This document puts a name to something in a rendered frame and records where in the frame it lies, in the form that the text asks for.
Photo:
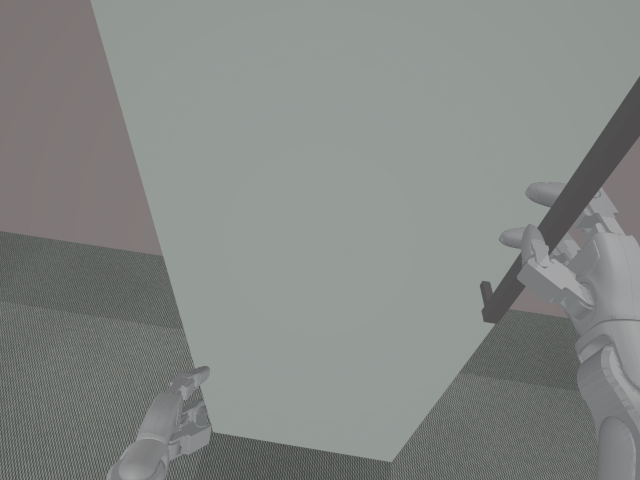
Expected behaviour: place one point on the right robot forearm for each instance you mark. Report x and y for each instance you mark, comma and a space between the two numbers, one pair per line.
609, 381

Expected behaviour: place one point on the handle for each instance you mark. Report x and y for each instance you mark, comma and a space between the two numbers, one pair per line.
612, 145

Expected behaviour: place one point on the robot right hand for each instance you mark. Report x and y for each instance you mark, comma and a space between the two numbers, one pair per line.
600, 281

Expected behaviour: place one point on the fridge door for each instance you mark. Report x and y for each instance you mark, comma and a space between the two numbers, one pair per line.
329, 179

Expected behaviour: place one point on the left robot forearm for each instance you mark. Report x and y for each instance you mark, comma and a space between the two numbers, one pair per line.
145, 459

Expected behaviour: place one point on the robot left hand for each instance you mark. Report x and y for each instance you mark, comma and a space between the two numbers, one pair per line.
169, 422

